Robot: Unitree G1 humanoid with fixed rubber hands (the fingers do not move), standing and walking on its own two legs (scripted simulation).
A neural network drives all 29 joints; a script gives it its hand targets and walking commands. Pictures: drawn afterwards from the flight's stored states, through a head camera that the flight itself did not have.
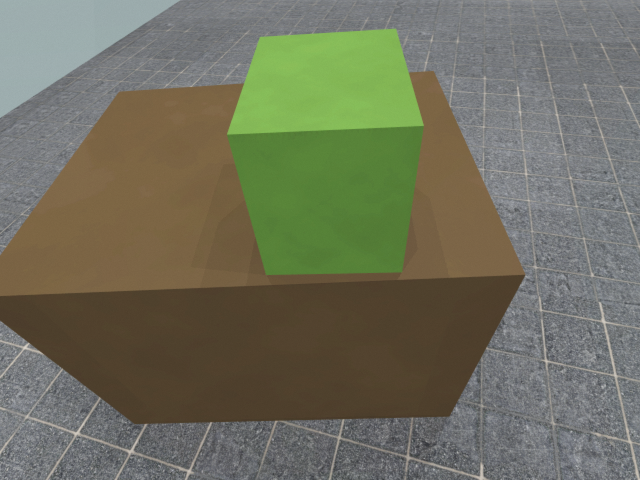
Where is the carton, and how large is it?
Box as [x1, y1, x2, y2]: [227, 29, 423, 274]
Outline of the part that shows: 395,29 267,36 259,38 227,136 266,274 401,271 423,124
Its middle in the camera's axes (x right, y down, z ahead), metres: +0.02 -0.15 +0.68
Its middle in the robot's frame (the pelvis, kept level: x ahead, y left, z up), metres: +0.62 -0.02 +0.07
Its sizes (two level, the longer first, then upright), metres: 0.312 0.239 0.285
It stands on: a pedestal, 0.71 m high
